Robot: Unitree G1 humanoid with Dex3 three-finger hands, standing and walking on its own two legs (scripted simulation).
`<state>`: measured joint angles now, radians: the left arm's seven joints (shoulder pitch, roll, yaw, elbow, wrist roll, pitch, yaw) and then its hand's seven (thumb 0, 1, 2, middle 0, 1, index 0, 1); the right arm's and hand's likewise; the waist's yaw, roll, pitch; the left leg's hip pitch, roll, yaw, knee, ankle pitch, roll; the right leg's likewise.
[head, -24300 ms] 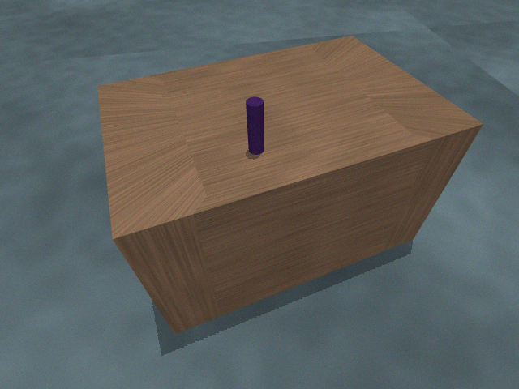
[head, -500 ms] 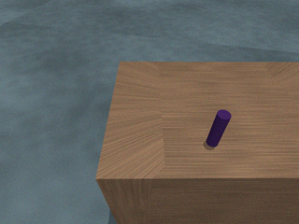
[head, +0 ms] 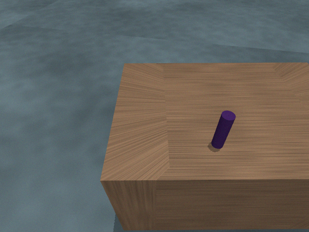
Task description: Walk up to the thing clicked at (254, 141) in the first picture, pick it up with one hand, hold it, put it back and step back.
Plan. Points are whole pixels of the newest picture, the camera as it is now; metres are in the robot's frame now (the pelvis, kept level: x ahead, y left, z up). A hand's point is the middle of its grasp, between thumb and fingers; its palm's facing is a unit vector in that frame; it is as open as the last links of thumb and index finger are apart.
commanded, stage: home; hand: right
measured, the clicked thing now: (222, 130) +0.48 -0.21 -0.05
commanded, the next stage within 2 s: stand in 1.24 s
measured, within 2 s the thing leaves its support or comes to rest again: neither
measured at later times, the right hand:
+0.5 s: hand out of the picture +0.08 -0.26 -0.15, palm faces -0.06 +0.93 -0.36, open 17.1 cm
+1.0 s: hand out of the picture +0.08 -0.26 -0.16, palm faces -0.06 +0.93 -0.36, open 17.1 cm
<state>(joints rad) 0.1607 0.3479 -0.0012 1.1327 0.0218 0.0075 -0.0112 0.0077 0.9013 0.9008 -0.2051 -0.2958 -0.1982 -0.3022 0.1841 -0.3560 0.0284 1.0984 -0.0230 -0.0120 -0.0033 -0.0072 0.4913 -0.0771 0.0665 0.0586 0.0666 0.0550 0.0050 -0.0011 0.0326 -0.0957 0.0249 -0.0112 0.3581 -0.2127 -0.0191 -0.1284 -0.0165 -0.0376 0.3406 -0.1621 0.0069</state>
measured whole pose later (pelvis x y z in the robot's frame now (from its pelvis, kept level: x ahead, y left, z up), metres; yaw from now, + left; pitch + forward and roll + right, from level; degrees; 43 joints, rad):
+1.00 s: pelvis +0.01 -0.01 +0.00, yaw +1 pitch -2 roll +0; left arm 0.11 0.34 0.01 1.14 0.01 0.00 -0.01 0.01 0.90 0.90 -0.21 -0.30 -0.20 -0.30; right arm 0.14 -0.36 0.02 1.11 -0.02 -0.01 -0.01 -0.01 0.47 -0.09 0.07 0.06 0.07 0.06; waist 0.01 0.01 0.04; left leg -0.08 0.03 -0.02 0.32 -0.20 -0.03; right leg -0.11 -0.01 -0.05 0.32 -0.17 0.00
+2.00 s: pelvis +0.01 -0.01 +0.00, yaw +1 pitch -2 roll +0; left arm 0.12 0.34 0.00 1.13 0.01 0.00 -0.01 0.01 0.90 0.90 -0.21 -0.30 -0.20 -0.30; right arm 0.14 -0.36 0.02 1.12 -0.02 -0.01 0.00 0.00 -0.87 -0.89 0.21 0.30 0.21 0.30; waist 0.01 0.01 0.04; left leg -0.08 0.03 -0.02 0.31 -0.20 -0.03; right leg -0.12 -0.02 -0.05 0.32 -0.17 0.00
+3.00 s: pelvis +0.01 +0.00 +0.00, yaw +1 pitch -2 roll +0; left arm 0.13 0.34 0.01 1.13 0.01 0.00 0.00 0.01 0.90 0.90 -0.21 -0.30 -0.20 -0.30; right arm 0.14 -0.36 0.01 1.12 -0.01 -0.01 0.00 0.00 -0.91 -0.90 0.21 0.30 0.21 0.30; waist 0.01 0.01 0.05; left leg -0.07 0.02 -0.03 0.31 -0.20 -0.03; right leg -0.11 -0.02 -0.05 0.32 -0.17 0.00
